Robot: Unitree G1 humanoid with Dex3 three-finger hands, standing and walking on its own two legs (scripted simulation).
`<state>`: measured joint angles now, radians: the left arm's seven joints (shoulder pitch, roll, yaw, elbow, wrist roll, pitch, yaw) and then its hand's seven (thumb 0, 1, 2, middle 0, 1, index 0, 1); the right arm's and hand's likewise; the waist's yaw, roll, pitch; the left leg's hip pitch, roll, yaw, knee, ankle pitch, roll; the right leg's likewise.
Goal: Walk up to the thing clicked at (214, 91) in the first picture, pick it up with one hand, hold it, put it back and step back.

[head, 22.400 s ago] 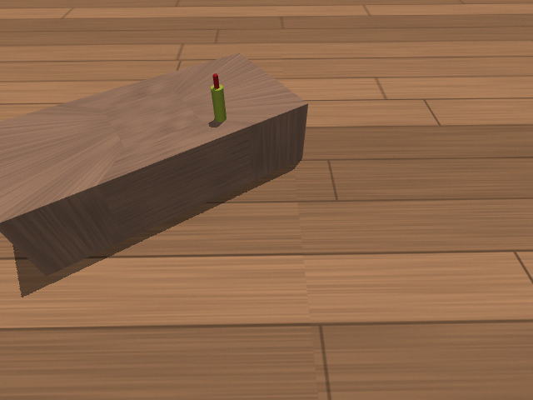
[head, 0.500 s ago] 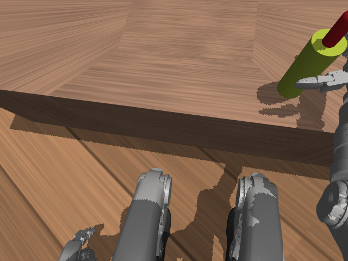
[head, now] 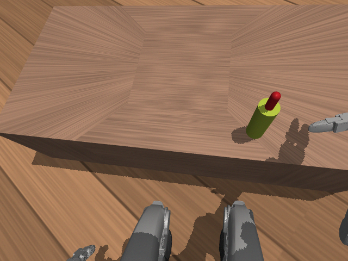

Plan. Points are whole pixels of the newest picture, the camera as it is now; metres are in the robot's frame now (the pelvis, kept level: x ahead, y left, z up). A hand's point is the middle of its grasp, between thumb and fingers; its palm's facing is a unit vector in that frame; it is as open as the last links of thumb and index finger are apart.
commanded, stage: home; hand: right
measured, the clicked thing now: (263, 115) +0.49 -0.20 -0.13
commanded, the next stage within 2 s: none
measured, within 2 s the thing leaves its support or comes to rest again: neither
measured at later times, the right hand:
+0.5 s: hand (345, 171) +0.31 -0.26 +0.04, palm faces +0.24 +0.92 -0.32, open 17.3 cm
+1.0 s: hand (316, 236) +0.21 -0.19 +0.07, palm faces +0.23 +0.94 -0.27, open 17.5 cm
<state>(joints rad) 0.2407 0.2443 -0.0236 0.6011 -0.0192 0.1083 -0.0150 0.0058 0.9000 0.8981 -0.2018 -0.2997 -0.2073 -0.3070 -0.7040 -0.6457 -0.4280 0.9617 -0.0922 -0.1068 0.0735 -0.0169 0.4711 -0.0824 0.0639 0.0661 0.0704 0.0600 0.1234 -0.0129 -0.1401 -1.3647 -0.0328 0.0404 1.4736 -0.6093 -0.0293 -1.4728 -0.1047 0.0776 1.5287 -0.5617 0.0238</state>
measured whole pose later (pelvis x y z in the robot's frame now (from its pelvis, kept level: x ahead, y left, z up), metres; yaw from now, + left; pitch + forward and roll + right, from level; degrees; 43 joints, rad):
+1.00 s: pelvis +0.05 +0.01 +0.14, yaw -6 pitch +6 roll +1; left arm 0.22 0.21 -0.02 0.51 -0.02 -0.04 0.16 0.01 0.90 0.90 -0.20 -0.30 -0.21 -0.30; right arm 0.40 -0.20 0.02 0.13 0.03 0.19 -0.15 -0.01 0.55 -0.05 0.06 0.05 0.06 0.05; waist 0.00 -0.02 -0.07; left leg -0.47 0.02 0.04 0.83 -0.46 -0.01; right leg -0.56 -0.06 0.03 0.85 -0.39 0.04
